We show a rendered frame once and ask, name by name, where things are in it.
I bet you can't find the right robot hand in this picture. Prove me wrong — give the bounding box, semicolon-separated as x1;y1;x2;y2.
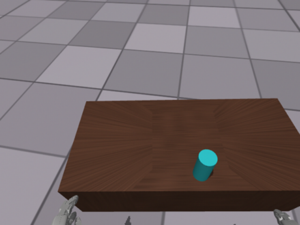
274;209;299;225

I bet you can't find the can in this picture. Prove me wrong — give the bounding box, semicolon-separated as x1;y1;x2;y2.
193;150;218;181

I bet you can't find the left robot hand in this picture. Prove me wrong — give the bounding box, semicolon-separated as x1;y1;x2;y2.
51;195;82;225

